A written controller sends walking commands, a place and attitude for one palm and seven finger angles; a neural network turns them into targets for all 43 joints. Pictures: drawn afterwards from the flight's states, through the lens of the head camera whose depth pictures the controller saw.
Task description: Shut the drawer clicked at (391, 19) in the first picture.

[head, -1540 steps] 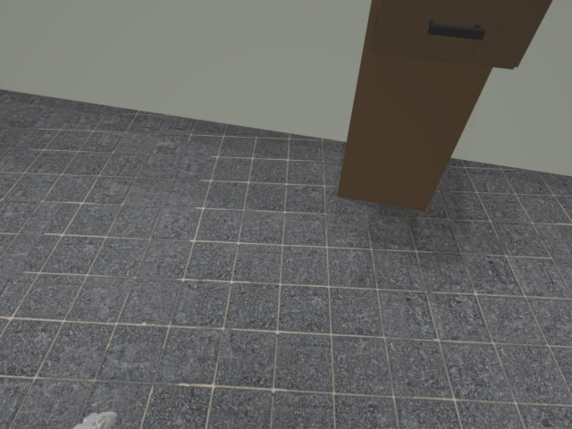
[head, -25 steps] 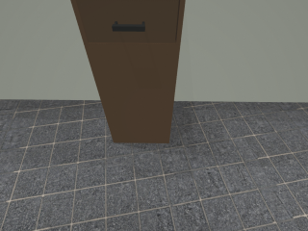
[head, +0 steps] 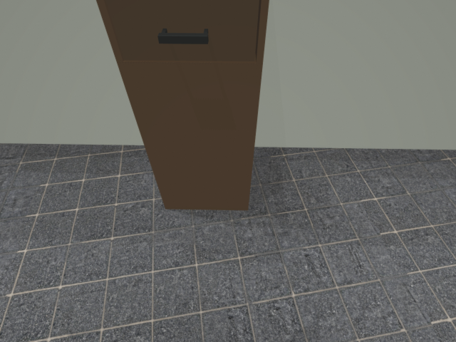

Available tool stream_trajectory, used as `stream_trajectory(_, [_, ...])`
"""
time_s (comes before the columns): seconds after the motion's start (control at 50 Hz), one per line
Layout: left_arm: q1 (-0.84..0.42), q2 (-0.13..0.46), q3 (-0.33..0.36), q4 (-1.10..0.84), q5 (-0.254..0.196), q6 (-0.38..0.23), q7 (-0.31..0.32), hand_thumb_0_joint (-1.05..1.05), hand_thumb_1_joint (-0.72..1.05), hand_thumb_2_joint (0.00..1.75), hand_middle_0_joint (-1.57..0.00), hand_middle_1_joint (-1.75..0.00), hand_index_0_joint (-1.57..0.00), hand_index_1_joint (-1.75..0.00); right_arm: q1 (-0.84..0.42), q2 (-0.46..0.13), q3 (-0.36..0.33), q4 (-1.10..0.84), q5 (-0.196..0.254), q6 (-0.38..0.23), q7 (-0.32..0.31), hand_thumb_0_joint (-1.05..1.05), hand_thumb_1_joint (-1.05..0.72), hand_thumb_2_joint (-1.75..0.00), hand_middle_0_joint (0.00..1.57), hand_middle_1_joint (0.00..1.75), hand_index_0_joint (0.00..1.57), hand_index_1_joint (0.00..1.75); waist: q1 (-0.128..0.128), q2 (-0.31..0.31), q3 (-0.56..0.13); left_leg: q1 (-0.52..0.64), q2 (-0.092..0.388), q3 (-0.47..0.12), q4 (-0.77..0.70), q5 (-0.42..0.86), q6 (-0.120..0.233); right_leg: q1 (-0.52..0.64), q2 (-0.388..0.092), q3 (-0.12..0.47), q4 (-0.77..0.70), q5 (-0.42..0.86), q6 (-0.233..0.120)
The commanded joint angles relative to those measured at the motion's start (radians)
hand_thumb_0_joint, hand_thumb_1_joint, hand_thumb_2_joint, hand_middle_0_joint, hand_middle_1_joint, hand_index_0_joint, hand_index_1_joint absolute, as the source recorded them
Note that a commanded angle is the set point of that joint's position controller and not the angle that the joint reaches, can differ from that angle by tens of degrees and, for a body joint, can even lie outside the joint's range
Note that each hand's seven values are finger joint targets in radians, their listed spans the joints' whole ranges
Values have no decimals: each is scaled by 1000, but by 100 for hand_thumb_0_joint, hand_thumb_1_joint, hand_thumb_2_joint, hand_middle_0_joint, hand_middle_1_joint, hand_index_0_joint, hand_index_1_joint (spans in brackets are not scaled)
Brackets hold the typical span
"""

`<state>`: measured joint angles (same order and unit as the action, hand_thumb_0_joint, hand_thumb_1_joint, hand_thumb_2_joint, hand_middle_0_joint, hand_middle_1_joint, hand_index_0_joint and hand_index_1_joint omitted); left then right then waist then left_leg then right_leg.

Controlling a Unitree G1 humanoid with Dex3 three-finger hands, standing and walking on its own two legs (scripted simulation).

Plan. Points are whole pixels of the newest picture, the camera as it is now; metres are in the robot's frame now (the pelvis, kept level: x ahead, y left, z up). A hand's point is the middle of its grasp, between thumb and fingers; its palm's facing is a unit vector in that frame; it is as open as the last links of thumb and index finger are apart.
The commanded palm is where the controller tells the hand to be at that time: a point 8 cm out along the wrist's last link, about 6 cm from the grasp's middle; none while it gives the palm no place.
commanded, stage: look to check the result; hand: left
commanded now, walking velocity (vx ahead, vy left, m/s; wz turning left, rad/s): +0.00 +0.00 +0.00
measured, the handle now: (184, 35) +0.81 +0.16 +0.14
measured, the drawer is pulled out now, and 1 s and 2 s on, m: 0.00 0.00 0.00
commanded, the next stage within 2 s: stand and wait in 0.22 s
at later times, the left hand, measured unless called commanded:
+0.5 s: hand out of the picture +0.03 +0.17 -0.17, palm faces +0.02 -0.97 -0.22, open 7.4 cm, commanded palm none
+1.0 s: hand out of the picture +0.04 +0.19 -0.17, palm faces +0.01 -0.97 -0.25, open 7.4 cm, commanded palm none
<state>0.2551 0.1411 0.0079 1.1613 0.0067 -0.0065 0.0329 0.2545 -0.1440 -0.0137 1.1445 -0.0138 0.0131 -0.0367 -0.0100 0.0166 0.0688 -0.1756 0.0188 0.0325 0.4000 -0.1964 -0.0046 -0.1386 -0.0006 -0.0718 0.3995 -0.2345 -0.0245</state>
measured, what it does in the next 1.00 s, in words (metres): stands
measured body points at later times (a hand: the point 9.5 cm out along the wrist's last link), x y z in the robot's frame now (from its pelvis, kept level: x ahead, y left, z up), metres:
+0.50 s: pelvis +0.01 -0.01 +0.00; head +0.03 -0.02 +0.45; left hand +0.03 +0.23 -0.15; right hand +0.01 -0.24 -0.16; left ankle +0.01 +0.12 -0.74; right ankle -0.01 -0.10 -0.74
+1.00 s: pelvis +0.01 -0.01 +0.00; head +0.03 -0.01 +0.45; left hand +0.04 +0.24 -0.15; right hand +0.03 -0.25 -0.16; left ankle +0.01 +0.12 -0.74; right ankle -0.01 -0.10 -0.74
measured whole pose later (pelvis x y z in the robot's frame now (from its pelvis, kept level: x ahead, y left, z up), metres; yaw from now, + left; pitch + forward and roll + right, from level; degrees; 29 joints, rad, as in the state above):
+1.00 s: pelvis +0.01 -0.01 +0.00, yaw +0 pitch -2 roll +0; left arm 0.19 0.21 0.02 1.15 0.01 -0.02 0.02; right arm 0.19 -0.21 -0.02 1.14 -0.01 0.01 -0.03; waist -0.01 0.01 0.06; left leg -0.14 0.03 0.04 0.35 -0.19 -0.01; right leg -0.10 0.01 -0.07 0.34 -0.22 -0.03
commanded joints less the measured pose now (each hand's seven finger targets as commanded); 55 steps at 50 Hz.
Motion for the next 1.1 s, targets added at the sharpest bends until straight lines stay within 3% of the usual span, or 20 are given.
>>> stream_trajectory(0.0, [53, 120, 26, -29, 3, -13, 4, 0, 90, 90, -20, -30, -20, -30, 66, -96, -13, -20, -2, -14, -5, 0, -90, -90, 20, 30, 20, 30, -3, -9, -2, 28, 84, -69, -48, 123, 29, -53, -106, 105, -101, 91, -19])
stream_trajectory(0.12, [47, 123, 27, -28, 3, -13, 3, 0, 90, 90, -20, -30, -20, -30, 49, -105, -13, -21, -3, -13, -5, 0, -90, -90, 20, 30, 20, 30, -2, -9, 13, 29, 84, -69, -54, 106, 27, -61, -106, 107, -112, 75, -20])
stream_trajectory(0.38, [28, 153, 36, -39, 5, -19, 1, 0, 90, 90, -20, -30, -20, -30, 30, -132, -18, -28, -3, -18, -6, 0, -90, -90, 20, 30, 20, 30, 2, -16, -23, 43, 90, -66, -51, 153, 25, -21, -110, 105, -105, 166, -19])
stream_trajectory(0.44, [16, 156, 35, -41, 3, -18, 0, 0, 90, 90, -20, -30, -20, -30, 21, -133, -16, -25, -4, -16, -5, 0, -90, -90, 20, 30, 20, 30, 1, -23, 3, 32, 87, -68, -60, 132, 23, -29, -110, 109, -115, 145, -18])
stream_trajectory(0.82, [-22, 199, 40, -52, 3, -24, -4, 0, 90, 90, -20, -30, -20, -30, -17, -182, -21, -32, -4, -22, -3, 0, -90, -90, 20, 30, 20, 30, 1, -11, -40, 67, 97, -71, -71, 173, 23, 4, -117, 110, -120, 206, -17])
stream_trajectory(1.08, [-44, 228, 42, -55, 4, -25, -8, 0, 90, 90, -20, -30, -20, -30, -50, -214, -23, -39, -3, -23, 0, 0, -90, -90, 20, 30, 20, 30, 3, -23, -27, 70, 98, -82, -92, 149, 24, -8, -117, 116, -141, 151, -16])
